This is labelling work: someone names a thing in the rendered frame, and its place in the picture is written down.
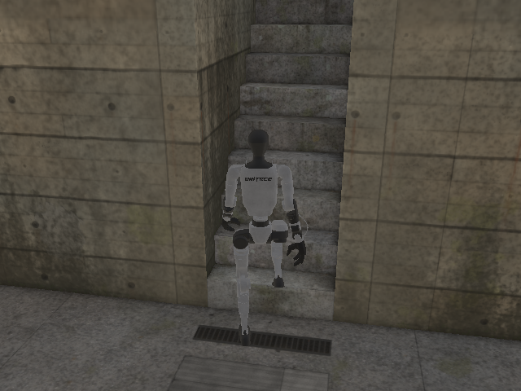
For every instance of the stairs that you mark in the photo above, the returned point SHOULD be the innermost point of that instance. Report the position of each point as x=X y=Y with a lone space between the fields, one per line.
x=296 y=90

